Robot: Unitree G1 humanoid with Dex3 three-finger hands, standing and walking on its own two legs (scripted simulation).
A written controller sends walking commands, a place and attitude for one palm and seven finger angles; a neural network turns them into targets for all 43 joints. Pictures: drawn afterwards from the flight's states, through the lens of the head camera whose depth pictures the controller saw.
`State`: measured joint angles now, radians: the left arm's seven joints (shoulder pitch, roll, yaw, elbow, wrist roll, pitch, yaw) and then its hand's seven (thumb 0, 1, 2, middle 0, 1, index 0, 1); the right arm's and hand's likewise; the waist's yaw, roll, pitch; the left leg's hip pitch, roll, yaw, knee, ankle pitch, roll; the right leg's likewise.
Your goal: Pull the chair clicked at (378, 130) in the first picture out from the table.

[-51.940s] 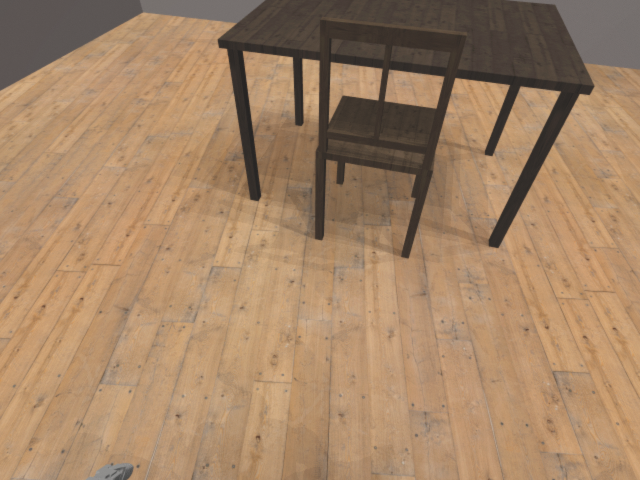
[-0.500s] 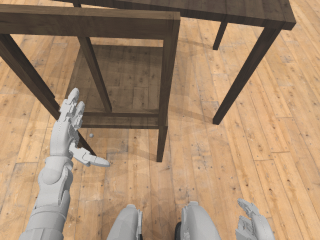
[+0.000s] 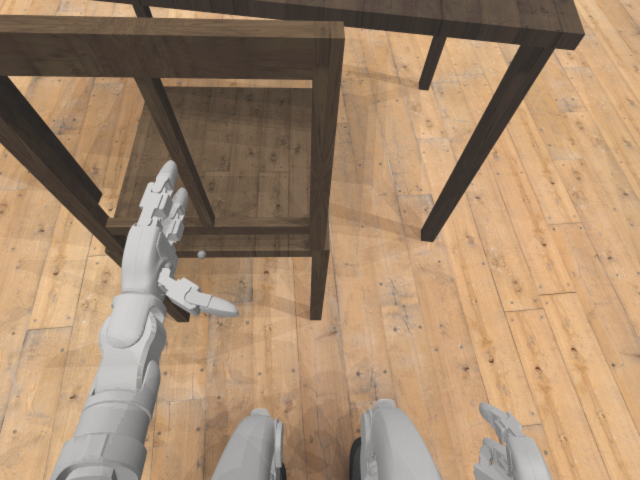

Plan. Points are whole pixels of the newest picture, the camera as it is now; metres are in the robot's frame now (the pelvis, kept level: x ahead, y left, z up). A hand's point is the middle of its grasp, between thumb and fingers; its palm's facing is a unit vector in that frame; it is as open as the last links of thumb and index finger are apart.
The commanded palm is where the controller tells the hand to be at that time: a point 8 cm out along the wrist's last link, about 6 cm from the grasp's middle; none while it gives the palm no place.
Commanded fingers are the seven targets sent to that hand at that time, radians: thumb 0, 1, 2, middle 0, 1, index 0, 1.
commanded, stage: push the fingers through the gap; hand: left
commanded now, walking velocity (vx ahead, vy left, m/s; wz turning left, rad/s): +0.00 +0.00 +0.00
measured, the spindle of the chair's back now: (184, 165) +0.50 +0.19 +0.03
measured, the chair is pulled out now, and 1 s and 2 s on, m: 0.17 0.17 0.17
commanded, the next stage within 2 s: hook a spindle and tug to test in 1.26 s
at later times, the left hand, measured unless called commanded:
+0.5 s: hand (201, 220) +0.43 +0.16 +0.02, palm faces +0.02 -1.00 -0.04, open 16.9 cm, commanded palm +0.40 +0.21 +0.02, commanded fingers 0.00 -0.50 0.30 -0.06 -0.08 -0.06 -0.08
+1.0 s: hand (208, 190) +0.47 +0.16 +0.02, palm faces +0.03 -1.00 -0.03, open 16.9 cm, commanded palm +0.44 +0.21 +0.02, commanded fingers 0.00 -0.50 0.30 -0.06 -0.08 -0.06 -0.08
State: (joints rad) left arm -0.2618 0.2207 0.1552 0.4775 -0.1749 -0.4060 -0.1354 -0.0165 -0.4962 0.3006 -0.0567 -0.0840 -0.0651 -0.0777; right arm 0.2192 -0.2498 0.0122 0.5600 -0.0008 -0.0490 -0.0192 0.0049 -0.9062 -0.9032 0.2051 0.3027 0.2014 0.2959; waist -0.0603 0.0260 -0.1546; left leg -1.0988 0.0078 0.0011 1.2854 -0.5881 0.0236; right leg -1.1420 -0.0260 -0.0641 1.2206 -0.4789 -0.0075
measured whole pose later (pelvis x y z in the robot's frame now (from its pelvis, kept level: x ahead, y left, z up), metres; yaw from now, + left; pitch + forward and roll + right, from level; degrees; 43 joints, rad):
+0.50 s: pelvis -0.01 +0.00 -0.01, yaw +0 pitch +24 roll -2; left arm -0.51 0.29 0.26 0.75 -0.14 -0.45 -0.13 -0.02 -0.50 0.30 -0.06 -0.08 -0.06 -0.08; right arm 0.24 -0.26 0.02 0.59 -0.01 -0.03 -0.01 0.00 -0.91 -0.90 0.20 0.30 0.20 0.30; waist -0.10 0.02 -0.15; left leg -1.15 0.01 0.00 1.31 -0.58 0.02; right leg -1.19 -0.02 -0.06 1.24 -0.47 -0.02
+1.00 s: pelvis +0.00 +0.01 -0.01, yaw -1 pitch +27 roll -3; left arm -0.68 0.33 0.32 0.94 -0.09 -0.49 -0.10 -0.02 -0.50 0.30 -0.06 -0.08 -0.07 -0.08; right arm 0.30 -0.26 0.02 0.60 -0.03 0.03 0.02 0.00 -0.91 -0.90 0.20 0.30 0.20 0.30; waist -0.14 0.03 -0.15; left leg -1.19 0.02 0.01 1.32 -0.59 0.03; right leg -1.23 -0.01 -0.05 1.23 -0.47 0.00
